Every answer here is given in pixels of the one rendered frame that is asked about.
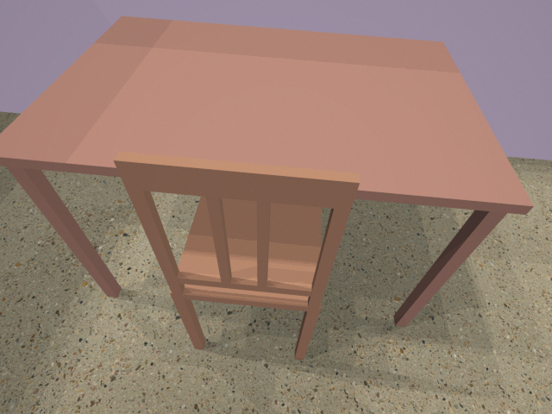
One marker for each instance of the table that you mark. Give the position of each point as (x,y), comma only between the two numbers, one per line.
(396,111)

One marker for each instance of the chair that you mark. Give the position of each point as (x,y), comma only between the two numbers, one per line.
(256,235)

